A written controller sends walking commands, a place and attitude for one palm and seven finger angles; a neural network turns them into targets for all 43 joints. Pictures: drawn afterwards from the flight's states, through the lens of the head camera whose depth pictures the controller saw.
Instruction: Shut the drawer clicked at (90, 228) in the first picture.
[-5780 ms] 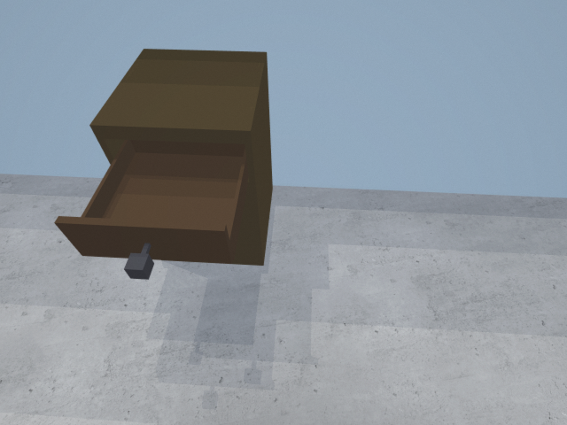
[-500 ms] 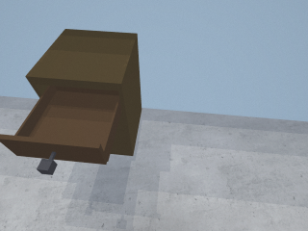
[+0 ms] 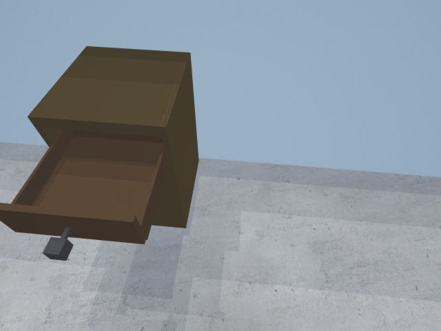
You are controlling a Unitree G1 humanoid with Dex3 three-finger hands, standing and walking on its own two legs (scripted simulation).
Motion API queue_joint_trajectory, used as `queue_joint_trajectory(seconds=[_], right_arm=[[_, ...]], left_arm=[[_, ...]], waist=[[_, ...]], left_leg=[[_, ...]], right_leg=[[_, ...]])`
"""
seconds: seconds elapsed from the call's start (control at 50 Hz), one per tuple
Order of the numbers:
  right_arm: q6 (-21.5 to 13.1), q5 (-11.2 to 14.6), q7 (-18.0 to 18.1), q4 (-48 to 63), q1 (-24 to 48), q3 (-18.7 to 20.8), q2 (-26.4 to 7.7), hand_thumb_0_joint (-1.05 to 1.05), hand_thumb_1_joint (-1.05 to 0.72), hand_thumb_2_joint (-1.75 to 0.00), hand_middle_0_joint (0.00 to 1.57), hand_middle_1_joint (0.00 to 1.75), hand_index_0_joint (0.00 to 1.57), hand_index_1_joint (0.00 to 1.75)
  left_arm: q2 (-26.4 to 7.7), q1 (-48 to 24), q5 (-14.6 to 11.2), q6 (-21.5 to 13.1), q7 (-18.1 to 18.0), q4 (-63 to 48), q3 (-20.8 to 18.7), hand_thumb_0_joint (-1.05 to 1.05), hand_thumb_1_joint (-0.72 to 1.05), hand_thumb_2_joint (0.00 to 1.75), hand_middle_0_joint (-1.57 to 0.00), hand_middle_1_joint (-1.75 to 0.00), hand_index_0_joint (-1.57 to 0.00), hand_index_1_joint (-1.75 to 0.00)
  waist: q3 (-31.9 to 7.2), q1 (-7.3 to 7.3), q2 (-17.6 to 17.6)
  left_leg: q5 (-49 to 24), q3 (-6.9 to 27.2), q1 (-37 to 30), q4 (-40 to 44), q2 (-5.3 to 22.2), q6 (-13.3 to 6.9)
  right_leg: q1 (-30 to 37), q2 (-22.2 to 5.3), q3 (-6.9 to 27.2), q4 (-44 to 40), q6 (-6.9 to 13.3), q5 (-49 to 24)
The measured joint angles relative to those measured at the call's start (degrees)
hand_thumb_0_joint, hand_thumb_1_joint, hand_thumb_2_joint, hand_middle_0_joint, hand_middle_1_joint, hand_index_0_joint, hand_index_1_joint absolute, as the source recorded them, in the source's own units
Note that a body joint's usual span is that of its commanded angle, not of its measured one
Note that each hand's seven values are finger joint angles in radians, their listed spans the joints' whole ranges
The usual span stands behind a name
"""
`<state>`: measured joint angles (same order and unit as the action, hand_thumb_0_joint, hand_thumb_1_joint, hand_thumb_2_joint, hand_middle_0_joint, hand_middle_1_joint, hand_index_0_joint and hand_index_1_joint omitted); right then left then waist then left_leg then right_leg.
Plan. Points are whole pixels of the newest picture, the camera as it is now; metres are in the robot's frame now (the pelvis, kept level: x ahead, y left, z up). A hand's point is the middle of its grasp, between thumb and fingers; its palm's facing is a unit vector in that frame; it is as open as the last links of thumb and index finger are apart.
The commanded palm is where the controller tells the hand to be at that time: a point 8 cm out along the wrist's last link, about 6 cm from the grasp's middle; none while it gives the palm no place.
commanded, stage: come to a stop and stand still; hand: left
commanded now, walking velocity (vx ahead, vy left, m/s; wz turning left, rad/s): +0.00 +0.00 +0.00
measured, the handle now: (62, 241) +0.34 +0.44 -0.21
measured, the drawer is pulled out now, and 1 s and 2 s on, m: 0.30 0.30 0.30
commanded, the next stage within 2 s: look again from close up in 0.12 s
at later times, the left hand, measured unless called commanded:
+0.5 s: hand out of the picture +0.02 +0.22 -0.18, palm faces +0.06 -0.97 -0.23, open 7.3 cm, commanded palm none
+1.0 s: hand out of the picture -0.10 +0.26 -0.18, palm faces +0.04 -0.98 -0.19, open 7.3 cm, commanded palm none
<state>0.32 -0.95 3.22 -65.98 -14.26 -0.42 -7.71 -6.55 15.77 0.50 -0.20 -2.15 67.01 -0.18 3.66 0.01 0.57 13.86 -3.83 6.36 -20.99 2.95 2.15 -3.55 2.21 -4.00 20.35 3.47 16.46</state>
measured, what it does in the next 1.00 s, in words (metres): shifts its weight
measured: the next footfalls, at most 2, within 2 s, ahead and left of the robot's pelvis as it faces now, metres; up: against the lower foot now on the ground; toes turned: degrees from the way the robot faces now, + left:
right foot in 1.50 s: +0.04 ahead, +0.04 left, +0.00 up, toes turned -10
left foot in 1.86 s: +0.10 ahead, +0.34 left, +0.00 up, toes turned -1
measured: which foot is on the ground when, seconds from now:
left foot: down 0.00-1.00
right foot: down 0.00-1.00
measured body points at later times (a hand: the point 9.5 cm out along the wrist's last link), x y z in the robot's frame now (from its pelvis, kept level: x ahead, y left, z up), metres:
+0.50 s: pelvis -0.01 +0.03 -0.01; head -0.02 +0.04 +0.44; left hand +0.02 +0.27 -0.17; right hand +0.04 -0.21 -0.16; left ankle -0.02 +0.14 -0.74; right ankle -0.06 -0.07 -0.74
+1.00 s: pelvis -0.06 +0.08 -0.01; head -0.07 +0.09 +0.44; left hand -0.10 +0.31 -0.17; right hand -0.06 -0.15 -0.16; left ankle -0.02 +0.14 -0.74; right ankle -0.06 -0.07 -0.74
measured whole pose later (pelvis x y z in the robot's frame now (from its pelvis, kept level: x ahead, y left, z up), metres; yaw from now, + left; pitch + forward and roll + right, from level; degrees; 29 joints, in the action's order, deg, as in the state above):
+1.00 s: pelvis -0.06 +0.08 -0.01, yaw +1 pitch -2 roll -1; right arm 1.7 -1.1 0.6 -60.6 -18.8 0.3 -10.1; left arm -9.8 22.1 1.9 1.6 -1.7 61.4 -0.2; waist 0.5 -0.6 0.5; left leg 11.1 -4.6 14.4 -26.3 -3.0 -5.0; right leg -10.8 -3.8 -2.7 27.1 -1.4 15.8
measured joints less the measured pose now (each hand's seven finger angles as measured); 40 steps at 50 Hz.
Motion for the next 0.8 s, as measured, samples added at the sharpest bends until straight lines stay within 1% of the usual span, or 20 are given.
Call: queue_joint_trajectory(seconds=[0.22, 0.26, 0.3, 0.36, 0.4, 0.42, 0.46, 0.48, 0.52, 0.58, 0.68, 0.8], right_arm=[[-0.1, 0.0, 0.0, -0.6, -2.0, -0.2, 1.3, 0.00, -0.91, -0.90, 0.20, 0.30, 0.20, 0.30], [0.3, 0.0, -0.7, 1.9, -2.4, -0.2, 0.7, 0.00, -0.91, -0.90, 0.20, 0.30, 0.20, 0.30], [-0.5, -0.2, -0.6, 4.0, -2.6, 0.3, -0.3, 0.00, -0.90, -0.90, 0.20, 0.30, 0.20, 0.30], [-0.4, -0.1, -0.3, 6.1, -2.4, 0.9, -2.0, 0.00, -0.90, -0.90, 0.20, 0.30, 0.20, 0.30], [0.1, 0.0, -0.4, 7.1, -1.8, 1.3, -2.9, 0.00, -0.90, -0.90, 0.20, 0.30, 0.20, 0.30], [0.3, 0.1, -0.4, 7.6, -1.4, 1.5, -3.2, 0.00, -0.90, -0.90, 0.20, 0.30, 0.20, 0.30], [0.3, 0.0, -0.5, 8.1, -0.6, 1.6, -3.2, 0.00, -0.91, -0.90, 0.20, 0.30, 0.20, 0.30], [0.1, -0.1, -0.7, 8.3, -0.2, 1.5, -3.1, 0.00, -0.91, -0.90, 0.20, 0.30, 0.20, 0.30], [-0.3, -0.2, -0.9, 8.8, 0.5, 1.3, -3.1, 0.00, -0.91, -0.90, 0.20, 0.30, 0.20, 0.30], [-0.7, -0.2, -1.1, 9.3, 1.6, 0.9, -3.2, 0.00, -0.91, -0.90, 0.20, 0.30, 0.20, 0.30], [-0.9, -0.2, -1.7, 9.5, 1.9, 0.2, -2.5, 0.00, -0.90, -0.90, 0.20, 0.30, 0.20, 0.30], [-0.5, -0.1, -2.0, 8.5, -0.1, 0.1, -1.8, 0.00, -0.91, -0.90, 0.20, 0.30, 0.20, 0.30]], left_arm=[[-1.4, -0.8, -0.3, -0.3, -0.2, -0.8, -0.6, 0.01, 0.93, 0.89, -0.20, -0.30, -0.20, -0.30], [-1.9, -0.5, 0.1, -0.4, 0.0, -2.8, -0.1, 0.01, 0.93, 0.89, -0.20, -0.30, -0.20, -0.30], [-2.1, -0.5, 0.3, -0.9, 0.1, -4.4, -0.5, 0.01, 0.92, 0.89, -0.20, -0.30, -0.20, -0.30], [-2.4, -0.1, 0.6, -0.9, -0.4, -6.8, -0.8, 0.01, 0.92, 0.89, -0.20, -0.30, -0.20, -0.30], [-2.6, 0.3, 0.8, -0.5, -0.7, -8.3, -1.0, 0.00, 0.92, 0.89, -0.20, -0.30, -0.20, -0.30], [-2.8, 0.5, 0.9, -0.2, -0.8, -8.9, -1.0, 0.00, 0.92, 0.89, -0.20, -0.30, -0.20, -0.30], [-3.6, 0.7, 0.8, 0.5, -0.8, -9.4, -1.0, 0.00, 0.91, 0.89, -0.20, -0.30, -0.20, -0.30], [-3.9, 0.7, 0.7, 0.8, -0.8, -9.6, -0.9, 0.00, 0.91, 0.89, -0.20, -0.30, -0.20, -0.30], [-4.2, 0.6, 0.5, 1.0, -0.5, -9.7, -0.7, 0.00, 0.91, 0.89, -0.20, -0.30, -0.20, -0.30], [-4.3, 0.4, 0.5, 1.0, -0.3, -9.8, -0.2, 0.00, 0.91, 0.89, -0.20, -0.30, -0.20, -0.30], [-4.5, 0.6, 0.6, 1.2, 0.1, -9.4, 0.3, 0.00, 0.91, 0.89, -0.20, -0.30, -0.20, -0.30], [-4.4, 2.2, 0.8, 1.5, 0.4, -8.2, 0.5, 0.00, 0.91, 0.89, -0.20, -0.30, -0.20, -0.30]], waist=[[-0.1, 0.52, -0.2], [0.0, 0.94, -0.6], [-0.1, 1.11, -1.5], [-1.1, 0.84, -2.7], [-1.8, 0.58, -3.0], [-2.1, 0.44, -3.0], [-2.8, 0.22, -1.6], [-3.3, 0.03, -0.9], [-3.9, -0.39, -0.2], [-4.2, -0.69, 0.1], [-4.3, -0.76, 0.6], [-4.1, -0.68, 0.9]], left_leg=[[0.6, -0.1, -0.3, -0.3, 0.2, 0.2], [1.2, 0.3, 2.0, -3.0, 0.3, -0.4], [2.4, 0.6, 4.6, -6.6, 0.3, -1.1], [4.0, 1.7, 7.3, -12.0, 0.0, -2.7], [4.9, 2.1, 8.2, -13.9, -0.2, -3.4], [5.3, 2.2, 8.1, -14.0, -0.2, -3.4], [5.7, 1.9, 7.1, -13.4, -1.0, -2.0], [5.3, 1.6, 6.9, -13.1, -1.4, -2.0], [4.8, 1.1, 6.5, -12.7, -1.8, -2.8], [3.9, 0.5, 6.3, -11.9, -2.1, -3.8], [1.7, -0.1, 6.4, -9.8, -3.0, -4.9], [-1.1, -0.7, 6.7, -6.7, -4.5, -6.2]], right_leg=[[0.3, 0.2, 0.1, 0.2, 0.2, 0.5], [-1.2, 0.2, -0.2, 1.7, 0.1, 0.9], [-3.2, 0.1, -0.4, 4.3, 0.1, 1.9], [-4.4, -0.2, -0.7, 6.9, -0.2, 3.0], [-4.4, -0.3, -1.0, 8.3, -0.6, 3.8], [-4.3, -0.3, -1.1, 9.1, -0.8, 4.2], [-4.3, -1.2, -0.8, 10.6, -1.4, 5.0], [-4.4, -1.7, -0.6, 10.9, -1.8, 5.1], [-4.2, -2.1, -0.1, 10.6, -2.6, 4.6], [-4.0, -2.4, 0.4, 9.4, -3.2, 3.2], [-4.3, -3.3, 0.9, 7.5, -4.3, 0.8], [-5.2, -4.7, 1.4, 5.9, -5.3, -1.4]])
